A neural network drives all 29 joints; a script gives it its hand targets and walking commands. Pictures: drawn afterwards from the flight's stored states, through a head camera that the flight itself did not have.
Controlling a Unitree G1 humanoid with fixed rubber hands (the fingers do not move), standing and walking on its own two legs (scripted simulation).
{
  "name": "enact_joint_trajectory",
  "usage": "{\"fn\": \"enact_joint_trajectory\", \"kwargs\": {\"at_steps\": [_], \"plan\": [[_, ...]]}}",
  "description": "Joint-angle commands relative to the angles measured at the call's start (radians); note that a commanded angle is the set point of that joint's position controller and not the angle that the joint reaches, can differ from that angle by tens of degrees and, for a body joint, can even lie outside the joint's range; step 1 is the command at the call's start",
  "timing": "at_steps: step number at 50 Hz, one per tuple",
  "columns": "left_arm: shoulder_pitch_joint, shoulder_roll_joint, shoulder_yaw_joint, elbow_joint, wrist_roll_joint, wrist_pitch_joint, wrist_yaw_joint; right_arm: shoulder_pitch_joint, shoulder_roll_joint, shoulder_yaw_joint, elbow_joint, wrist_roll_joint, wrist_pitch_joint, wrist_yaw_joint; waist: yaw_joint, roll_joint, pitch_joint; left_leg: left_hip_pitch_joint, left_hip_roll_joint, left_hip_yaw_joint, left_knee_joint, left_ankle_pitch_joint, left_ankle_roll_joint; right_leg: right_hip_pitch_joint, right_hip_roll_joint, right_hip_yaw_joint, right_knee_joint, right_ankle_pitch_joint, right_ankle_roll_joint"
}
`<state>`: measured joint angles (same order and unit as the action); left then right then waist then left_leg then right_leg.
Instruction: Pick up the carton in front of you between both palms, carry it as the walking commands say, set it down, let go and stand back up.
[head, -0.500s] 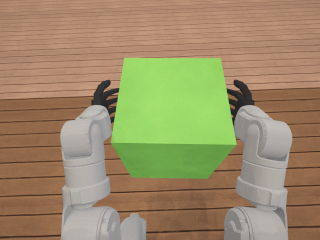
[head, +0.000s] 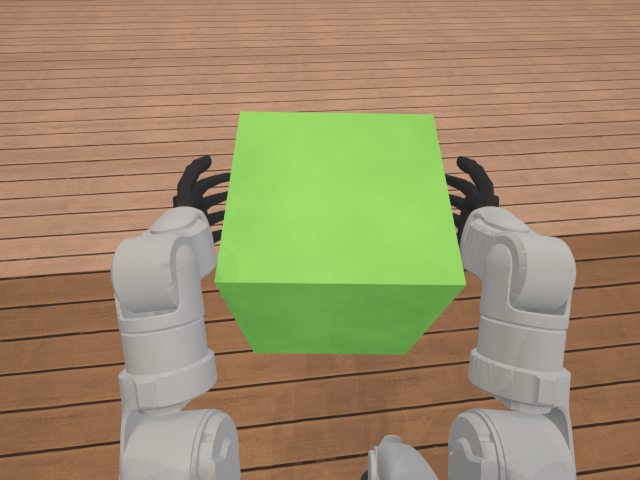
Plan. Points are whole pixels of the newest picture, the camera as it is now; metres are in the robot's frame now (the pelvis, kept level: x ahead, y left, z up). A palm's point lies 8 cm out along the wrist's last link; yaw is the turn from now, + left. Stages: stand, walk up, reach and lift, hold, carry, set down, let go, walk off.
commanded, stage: carry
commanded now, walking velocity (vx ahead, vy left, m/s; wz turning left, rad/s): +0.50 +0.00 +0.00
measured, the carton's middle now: (332, 248) +0.38 -0.01 +0.09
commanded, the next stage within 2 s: none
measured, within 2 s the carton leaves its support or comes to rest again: neither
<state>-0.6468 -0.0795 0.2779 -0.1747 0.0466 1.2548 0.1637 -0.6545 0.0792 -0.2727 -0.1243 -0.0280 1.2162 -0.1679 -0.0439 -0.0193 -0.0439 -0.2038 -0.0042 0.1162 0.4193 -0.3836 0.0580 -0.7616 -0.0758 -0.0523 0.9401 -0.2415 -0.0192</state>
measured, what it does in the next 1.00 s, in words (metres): climbs: right foot, then left foot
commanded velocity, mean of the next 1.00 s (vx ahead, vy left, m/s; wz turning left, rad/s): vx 0.50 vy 0.00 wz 0.00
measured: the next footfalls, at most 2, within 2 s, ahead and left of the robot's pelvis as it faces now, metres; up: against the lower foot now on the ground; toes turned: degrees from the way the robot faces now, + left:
right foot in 0.12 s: +0.27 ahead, -0.11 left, +0.02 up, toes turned -6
left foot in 0.58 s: +0.53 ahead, +0.09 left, +0.04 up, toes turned +6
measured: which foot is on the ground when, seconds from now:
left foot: down 0.00-0.14, up 0.16-0.56, down 0.58-1.00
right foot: up 0.00-0.10, down 0.12-0.58, up 0.60-1.00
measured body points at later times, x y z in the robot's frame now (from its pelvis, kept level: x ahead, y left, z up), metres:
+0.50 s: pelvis +0.30 -0.02 +0.02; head +0.32 -0.03 +0.47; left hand +0.66 +0.13 +0.18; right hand +0.67 -0.17 +0.17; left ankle +0.43 +0.10 -0.66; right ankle +0.23 -0.11 -0.72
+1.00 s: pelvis +0.60 -0.01 +0.04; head +0.61 +0.00 +0.49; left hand +0.96 +0.14 +0.20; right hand +0.96 -0.16 +0.20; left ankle +0.49 +0.08 -0.70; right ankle +0.75 -0.13 -0.65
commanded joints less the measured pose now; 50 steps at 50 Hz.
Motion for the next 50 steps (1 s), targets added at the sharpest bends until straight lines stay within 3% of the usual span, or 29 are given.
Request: {"fn": "enact_joint_trajectory", "kwargs": {"at_steps": [1,3,4,5,6,7,8,9,10,11,13,16,20,25,27,28,29,30,31,32,34,36,38,40,42,46,49,50], "plan": [[-0.594,-0.771,-0.638,0.049,-0.256,0.007,-0.089,-0.602,0.781,0.638,-0.009,0.302,0.033,0.126,-0.018,0.167,-0.318,0.297,0.209,-0.142,-0.077,0.532,0.137,0.032,0.038,-0.077,-0.180,0.049,-0.010],[-0.598,-0.774,-0.623,0.080,-0.256,0.013,-0.093,-0.604,0.779,0.622,0.024,0.291,0.040,0.128,0.005,0.191,-0.301,0.269,0.202,-0.097,-0.033,0.638,0.100,0.146,0.073,-0.123,-0.280,0.035,-0.033],[-0.598,-0.777,-0.615,0.101,-0.257,0.015,-0.095,-0.603,0.779,0.614,0.042,0.286,0.043,0.127,0.032,0.196,-0.314,0.242,0.201,-0.067,0.045,0.763,0.077,0.255,0.110,-0.157,-0.321,0.031,-0.045],[-0.591,-0.782,-0.606,0.127,-0.256,0.014,-0.097,-0.594,0.780,0.606,0.063,0.282,0.046,0.126,0.075,0.165,-0.361,0.184,0.179,-0.005,0.197,0.846,0.043,0.447,0.154,-0.198,-0.403,0.058,-0.054],[-0.566,-0.781,-0.593,0.156,-0.253,0.013,-0.099,-0.593,0.774,0.598,0.077,0.275,0.047,0.124,0.113,0.096,-0.456,0.052,0.145,0.023,0.387,0.711,0.008,0.712,0.115,-0.136,-0.406,0.011,-0.058],[-0.564,-0.773,-0.589,0.168,-0.252,0.009,-0.100,-0.593,0.785,0.596,0.082,0.271,0.048,0.123,0.119,-0.101,-0.530,-0.210,0.062,0.015,0.657,0.378,-0.036,0.913,-0.155,0.334,-0.497,-0.228,-0.142],[-0.588,-0.794,-0.587,0.169,-0.257,0.000,-0.101,-0.624,0.801,0.591,0.059,0.269,0.049,0.123,0.119,-0.324,-0.502,-0.493,-0.094,-0.050,0.890,-0.094,-0.045,1.026,-0.291,0.727,-0.625,-0.096,-0.259],[-0.621,-0.839,-0.603,0.133,-0.282,-0.003,-0.109,-0.653,0.827,0.592,0.056,0.260,0.043,0.121,0.112,-0.229,-0.474,-0.585,-0.026,-0.145,1.033,-0.093,-0.015,1.011,-0.283,0.657,-0.572,0.026,-0.276],[-0.667,-0.889,-0.638,0.094,-0.314,-0.015,-0.119,-0.672,0.860,0.599,0.041,0.266,0.036,0.121,0.126,-0.124,-0.455,-0.612,0.005,-0.154,1.067,-0.070,-0.003,0.957,-0.255,0.557,-0.532,0.132,-0.267],[-0.717,-0.929,-0.664,0.045,-0.339,-0.026,-0.127,-0.686,0.889,0.605,0.026,0.266,0.027,0.119,0.111,-0.029,-0.436,-0.607,0.043,-0.160,1.024,-0.027,0.002,0.892,-0.235,0.465,-0.524,0.157,-0.232],[-0.774,-0.965,-0.704,-0.021,-0.377,-0.044,-0.133,-0.678,0.909,0.620,-0.006,0.256,0.012,0.114,0.081,-0.041,-0.444,-0.570,0.069,-0.152,0.939,0.023,0.001,0.824,-0.200,0.356,-0.557,0.094,-0.188],[-0.711,-0.927,-0.722,-0.045,-0.377,-0.053,-0.133,-0.615,0.877,0.642,-0.029,0.234,0.000,0.101,0.082,-0.081,-0.436,-0.603,0.074,-0.109,0.849,0.059,-0.013,0.819,-0.184,0.277,-0.590,0.093,-0.202],[-0.653,-0.841,-0.709,-0.063,-0.359,-0.042,-0.122,-0.592,0.809,0.661,-0.069,0.241,0.009,0.096,0.096,-0.072,-0.391,-0.625,0.084,-0.069,0.610,0.111,-0.033,0.842,-0.167,0.184,-0.603,0.194,-0.212],[-0.598,-0.762,-0.662,-0.005,-0.319,-0.009,-0.110,-0.577,0.759,0.640,-0.023,0.249,0.042,0.099,0.112,-0.130,-0.317,-0.474,0.029,0.031,0.309,0.173,-0.014,0.827,-0.131,0.074,-0.588,0.380,-0.161],[-0.587,-0.751,-0.644,0.027,-0.305,0.002,-0.107,-0.581,0.751,0.623,0.010,0.248,0.052,0.100,0.076,-0.149,-0.322,-0.321,-0.030,0.088,0.205,0.151,0.008,0.800,-0.123,0.024,-0.493,0.560,-0.123],[-0.592,-0.750,-0.638,0.040,-0.302,0.008,-0.107,-0.568,0.751,0.611,0.037,0.247,0.055,0.101,0.024,-0.128,-0.365,-0.139,-0.073,0.138,0.123,0.180,0.017,0.752,-0.102,-0.034,-0.353,0.648,-0.090],[-0.594,-0.749,-0.631,0.052,-0.295,0.013,-0.107,-0.546,0.747,0.592,0.065,0.244,0.056,0.100,-0.017,-0.056,-0.454,0.128,-0.031,0.062,0.111,0.155,0.033,0.625,-0.074,-0.065,-0.168,0.554,-0.044],[-0.590,-0.757,-0.621,0.061,-0.291,0.019,-0.107,-0.541,0.736,0.578,0.073,0.238,0.055,0.099,-0.033,0.147,-0.539,0.350,0.238,-0.417,0.031,-0.048,0.126,0.356,0.005,-0.054,0.113,0.221,0.005],[-0.601,-0.761,-0.610,0.065,-0.285,0.020,-0.105,-0.550,0.757,0.580,0.094,0.237,0.052,0.100,-0.041,0.353,-0.526,0.504,0.384,-0.787,-0.088,0.095,0.236,0.048,0.154,0.008,0.304,-0.281,0.015],[-0.652,-0.782,-0.610,0.068,-0.282,0.016,-0.103,-0.581,0.790,0.589,0.068,0.257,0.048,0.106,-0.030,0.258,-0.488,0.487,0.370,-0.735,-0.046,0.190,0.246,-0.029,0.098,0.087,0.447,-0.271,-0.019],[-0.670,-0.848,-0.612,0.064,-0.278,0.001,-0.104,-0.683,0.882,0.639,-0.003,0.314,0.028,0.128,-0.021,0.059,-0.442,0.365,0.322,-0.531,0.011,0.360,0.199,-0.068,0.034,0.092,0.464,-0.183,-0.035],[-0.665,-0.883,-0.620,0.048,-0.269,-0.017,-0.103,-0.761,0.936,0.683,-0.067,0.361,0.006,0.141,0.015,0.081,-0.439,0.278,0.281,-0.408,-0.033,0.294,0.153,-0.018,0.008,0.085,0.379,-0.137,-0.034],[-0.647,-0.872,-0.635,0.033,-0.257,-0.028,-0.096,-0.748,0.925,0.699,-0.089,0.373,-0.004,0.143,0.013,0.116,-0.438,0.263,0.267,-0.353,-0.062,0.278,0.158,-0.021,0.010,0.055,0.341,-0.095,-0.023],[-0.618,-0.842,-0.642,0.019,-0.247,-0.031,-0.087,-0.703,0.886,0.696,-0.092,0.366,-0.003,0.139,0.005,0.113,-0.421,0.286,0.262,-0.313,-0.077,0.291,0.175,-0.074,0.001,0.037,0.273,-0.059,-0.005],[-0.614,-0.808,-0.646,0.004,-0.249,-0.024,-0.082,-0.674,0.844,0.686,-0.091,0.354,0.004,0.133,-0.008,0.110,-0.396,0.311,0.255,-0.273,-0.085,0.349,0.183,-0.111,-0.004,0.016,0.172,-0.035,0.009],[-0.597,-0.773,-0.640,0.035,-0.253,0.000,-0.084,-0.617,0.790,0.650,-0.032,0.318,0.025,0.125,-0.024,0.144,-0.337,0.305,0.216,-0.180,-0.084,0.484,0.155,-0.034,0.020,-0.044,-0.090,0.040,0.000],[-0.598,-0.770,-0.622,0.074,-0.253,0.012,-0.089,-0.610,0.780,0.625,0.016,0.299,0.037,0.126,-0.008,0.184,-0.299,0.285,0.204,-0.121,-0.060,0.582,0.115,0.087,0.058,-0.108,-0.248,0.045,-0.026],[-0.601,-0.773,-0.614,0.091,-0.254,0.015,-0.091,-0.610,0.781,0.618,0.033,0.293,0.040,0.126,0.011,0.193,-0.301,0.261,0.201,-0.094,-0.012,0.694,0.093,0.176,0.087,-0.135,-0.295,0.030,-0.040]]}}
